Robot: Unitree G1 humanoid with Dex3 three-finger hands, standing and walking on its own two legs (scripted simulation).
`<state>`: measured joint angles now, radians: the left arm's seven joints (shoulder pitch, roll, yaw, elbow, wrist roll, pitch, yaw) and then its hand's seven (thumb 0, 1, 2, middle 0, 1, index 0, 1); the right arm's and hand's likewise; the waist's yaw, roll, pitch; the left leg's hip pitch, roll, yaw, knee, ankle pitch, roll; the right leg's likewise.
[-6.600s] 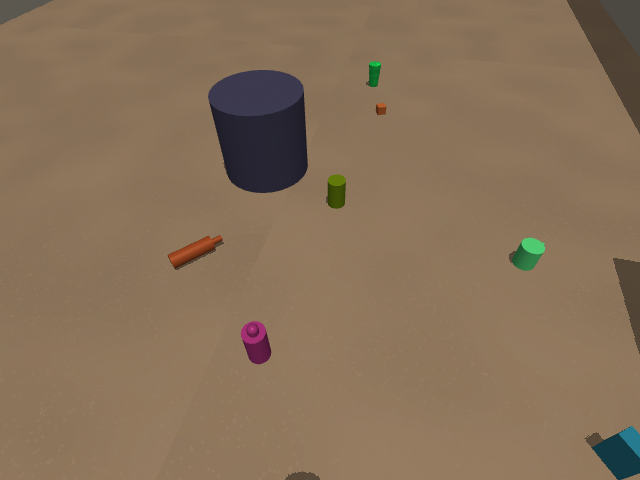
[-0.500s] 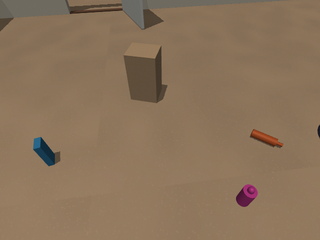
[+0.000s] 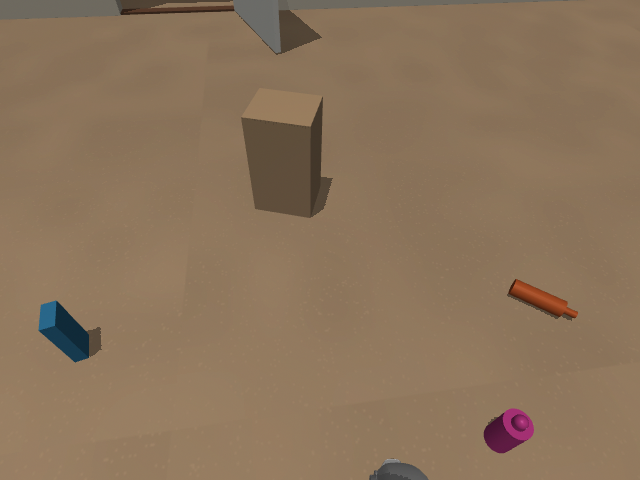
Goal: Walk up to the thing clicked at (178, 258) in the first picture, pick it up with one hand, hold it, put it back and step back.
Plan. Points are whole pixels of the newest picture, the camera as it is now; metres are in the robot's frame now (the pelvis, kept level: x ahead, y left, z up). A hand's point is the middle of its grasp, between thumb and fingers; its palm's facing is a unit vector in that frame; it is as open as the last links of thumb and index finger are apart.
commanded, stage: walk up
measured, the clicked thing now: (543, 300) +0.82 -0.83 -0.74
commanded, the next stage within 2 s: none
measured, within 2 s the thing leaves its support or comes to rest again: neither
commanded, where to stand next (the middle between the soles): +0.56 -0.04 m, yaw +0 degrees
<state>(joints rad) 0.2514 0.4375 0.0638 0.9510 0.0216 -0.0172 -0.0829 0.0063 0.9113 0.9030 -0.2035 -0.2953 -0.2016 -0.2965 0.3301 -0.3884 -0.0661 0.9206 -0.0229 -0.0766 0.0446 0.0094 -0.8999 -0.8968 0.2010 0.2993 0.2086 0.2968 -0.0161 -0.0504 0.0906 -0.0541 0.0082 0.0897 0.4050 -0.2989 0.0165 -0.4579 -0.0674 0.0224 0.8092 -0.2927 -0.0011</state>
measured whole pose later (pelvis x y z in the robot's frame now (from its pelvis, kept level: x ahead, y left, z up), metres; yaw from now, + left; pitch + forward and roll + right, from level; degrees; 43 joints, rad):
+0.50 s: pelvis +0.20 -0.02 -0.01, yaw -1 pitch -2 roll -1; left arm 0.34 0.40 0.06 0.82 0.02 -0.06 -0.07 0.00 0.91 0.90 -0.21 -0.30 -0.21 -0.30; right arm 0.28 -0.43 -0.07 0.87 -0.03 -0.04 0.07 0.01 -0.90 -0.90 0.20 0.30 0.21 0.30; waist 0.04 0.03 0.07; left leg -0.44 0.09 0.03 0.66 -0.27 0.00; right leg -0.15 -0.01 -0.06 0.53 -0.34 -0.02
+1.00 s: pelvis +0.38 -0.03 -0.03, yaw -14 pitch -3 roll +0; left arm 0.28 0.42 0.07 0.83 0.01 -0.07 -0.05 0.00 0.91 0.90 -0.20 -0.30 -0.20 -0.30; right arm 0.33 -0.44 -0.05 0.79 -0.01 -0.01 0.04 0.01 -0.90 -0.90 0.20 0.30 0.21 0.30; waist -0.04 0.06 0.10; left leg -0.17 0.13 0.17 0.82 -0.49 0.01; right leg -0.39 -0.03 -0.08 0.69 -0.24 -0.03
